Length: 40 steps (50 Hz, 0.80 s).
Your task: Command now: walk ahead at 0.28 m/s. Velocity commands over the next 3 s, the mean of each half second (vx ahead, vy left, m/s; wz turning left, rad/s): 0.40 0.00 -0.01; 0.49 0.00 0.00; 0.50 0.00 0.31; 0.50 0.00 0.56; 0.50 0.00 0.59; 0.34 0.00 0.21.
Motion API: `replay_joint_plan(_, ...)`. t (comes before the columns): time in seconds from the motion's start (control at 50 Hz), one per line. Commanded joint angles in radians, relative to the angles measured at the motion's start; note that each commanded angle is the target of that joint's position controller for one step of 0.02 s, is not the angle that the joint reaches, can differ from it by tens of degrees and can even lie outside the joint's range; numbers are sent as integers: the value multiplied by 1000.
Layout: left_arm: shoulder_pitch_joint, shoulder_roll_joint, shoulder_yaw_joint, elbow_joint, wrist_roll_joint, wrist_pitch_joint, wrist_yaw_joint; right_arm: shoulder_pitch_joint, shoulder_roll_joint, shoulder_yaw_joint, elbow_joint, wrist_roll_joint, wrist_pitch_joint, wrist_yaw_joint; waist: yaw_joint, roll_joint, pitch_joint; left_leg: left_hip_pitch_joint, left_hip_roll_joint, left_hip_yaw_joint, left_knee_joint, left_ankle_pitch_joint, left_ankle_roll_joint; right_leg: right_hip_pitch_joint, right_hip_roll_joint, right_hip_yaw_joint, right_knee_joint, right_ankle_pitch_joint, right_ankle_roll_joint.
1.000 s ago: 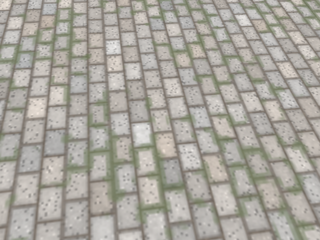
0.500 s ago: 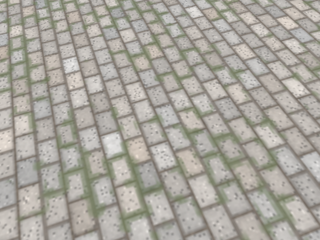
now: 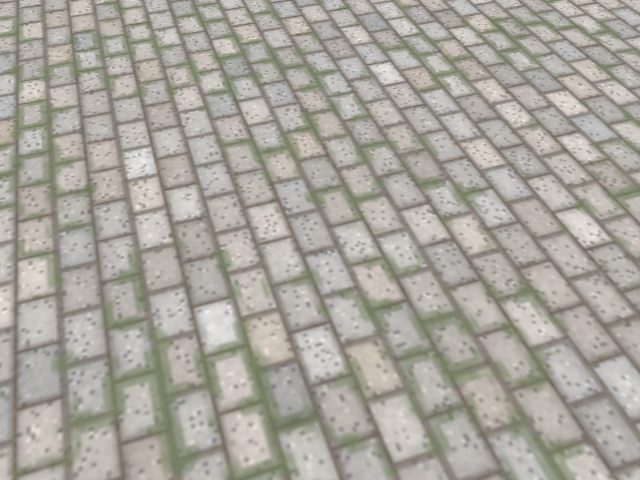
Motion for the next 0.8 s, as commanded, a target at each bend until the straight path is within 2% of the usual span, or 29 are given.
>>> replay_joint_plan(0.02,-89,63,14,-74,-8,-63,-14,33,-169,-40,-41,9,-37,6,-20,103,111,13,190,-314,-274,-287,168,-192,-21,18,-19,-80,-38)
replay_joint_plan(0.06,-59,60,13,-66,-15,-81,-25,16,-191,-46,-48,15,-37,14,13,174,116,22,263,-399,-305,-154,204,-162,-15,-31,-7,10,-44)
replay_joint_plan(0.08,-8,74,18,-42,-17,-85,-28,-26,-177,-43,-66,17,-35,17,43,157,110,-8,237,-343,-261,-14,183,-78,-16,-27,-75,39,-54)
replay_joint_plan(0.1,87,102,30,1,-17,-88,-31,-97,-159,-37,-97,14,-38,21,89,105,87,-84,164,-228,-150,180,137,68,-23,17,-141,109,-67)
replay_joint_plan(0.12,221,192,62,53,-19,-90,-31,-165,-126,-28,-143,8,-52,24,131,-89,30,-244,20,-33,149,391,57,294,-121,223,-225,255,-117)
replay_joint_plan(0.14,343,255,80,82,-11,-82,-36,-173,-118,-27,-165,-7,-74,22,170,-281,-16,-546,-68,32,458,77,-6,558,-293,513,-301,467,-204)
replay_joint_plan(0.16,312,167,50,69,8,-80,-39,-147,-132,-31,-158,12,-82,27,130,-191,7,-683,-44,-45,606,-163,4,580,-369,559,-288,567,-249)
replay_joint_plan(0.18,284,121,34,59,16,-80,-39,-147,-120,-28,-155,34,-82,35,108,-108,44,-760,-6,-76,687,-144,30,580,-367,497,-282,577,-248)
replay_joint_plan(0.2,275,104,25,57,14,-77,-37,-172,-99,-21,-166,38,-79,42,98,-63,65,-823,26,-61,700,-91,45,579,-356,424,-300,572,-232)
replay_joint_plan(0.22,259,90,15,61,8,-70,-35,-202,-84,-19,-182,28,-78,49,84,-38,94,-843,65,-44,651,-30,50,547,-340,357,-329,592,-201)
replay_joint_plan(0.24,247,70,5,63,7,-62,-30,-215,-73,-18,-192,17,-74,57,69,-56,94,-800,87,-23,597,22,45,495,-312,298,-361,600,-173)
replay_joint_plan(0.28,192,77,-1,44,4,-49,-14,-244,-40,-3,-217,3,-68,78,51,-73,106,-659,79,33,430,151,8,329,-249,195,-434,576,-153)
replay_joint_plan(0.32,159,119,5,32,4,-50,6,-320,-5,15,-249,-7,-66,86,56,-75,121,-448,39,77,193,314,-20,149,-186,97,-493,525,-131)
replay_joint_plan(0.34,180,148,11,38,4,-56,11,-342,-12,14,-261,-3,-63,84,60,-91,121,-366,20,83,111,369,-24,114,-191,90,-527,505,-129)
replay_joint_plan(0.38,211,172,20,55,-8,-67,12,-358,-62,1,-275,9,-56,75,50,-108,134,-308,4,60,16,427,-9,146,-229,91,-549,490,-120)
replay_joint_plan(0.42,209,169,24,62,-10,-67,9,-344,-105,-15,-278,10,-55,69,23,-111,120,-278,-8,42,-45,435,24,236,-257,77,-491,644,-96)
replay_joint_plan(0.46,197,185,32,61,3,-52,6,-217,-147,-41,-245,8,-49,60,-50,-136,10,-130,-47,62,-27,375,67,311,-258,48,-305,970,-64)
replay_joint_plan(0.48,191,174,29,57,11,-39,6,-68,-175,-61,-198,10,-42,53,-122,-129,-76,46,-71,85,-28,352,94,276,-224,19,-118,1058,-41)
replay_joint_plan(0.5,196,149,18,40,24,-33,8,93,-206,-75,-158,6,-34,44,-185,-83,-174,322,34,-26,10,322,135,80,-190,14,142,863,-17)
replay_joint_plan(0.52,350,-16,-25,25,22,-47,-4,179,-302,-91,-131,-20,-36,48,-99,229,-355,643,318,-541,-103,39,309,-268,-1,8,579,174,41)
replay_joint_plan(0.54,323,44,-16,45,0,-74,-16,167,-213,-68,-127,-13,-37,55,-118,233,-375,597,352,-818,-320,-157,320,-374,20,140,725,-132,25)
replay_joint_plan(0.56,196,133,11,0,-34,-87,-21,62,-173,-54,-134,-6,-44,56,-96,167,-158,426,328,-683,-351,-193,265,-474,-39,114,774,-70,10)
replay_joint_plan(0.58,120,143,11,-24,-34,-93,-16,-21,-152,-48,-148,-8,-49,58,-65,71,-62,256,294,-542,-371,-96,238,-449,-95,86,731,29,-2)
replay_joint_plan(0.6,91,134,14,-29,-20,-90,-8,-73,-131,-42,-149,-19,-56,62,-30,28,-9,118,254,-427,-391,29,222,-405,-135,71,672,94,-1)
replay_joint_plan(0.62,114,121,18,-23,-9,-78,-3,-103,-111,-37,-149,-32,-64,64,10,56,-4,31,212,-341,-415,105,207,-332,-169,81,625,139,-1)
replay_joint_plan(0.64,139,101,16,-15,-4,-65,-1,-115,-101,-36,-143,-32,-68,66,31,78,-7,-18,193,-298,-441,128,210,-288,-180,81,597,156,4)
replay_joint_plan(0.68,136,81,13,-19,2,-44,4,-97,-106,-36,-122,-23,-79,67,42,74,12,-73,182,-234,-479,167,228,-288,-190,65,541,175,21)
replay_joint_plan(0.74,12,90,15,-67,16,-40,9,-41,-148,-46,-94,-23,-80,50,17,44,58,-51,187,-196,-515,199,243,-408,-205,61,387,315,58)
replay_joint_plan(0.8,-84,79,11,-93,17,-54,1,9,-166,-48,-75,-14,-70,34,-16,26,64,2,166,-133,-511,264,216,-427,-186,42,192,473,75)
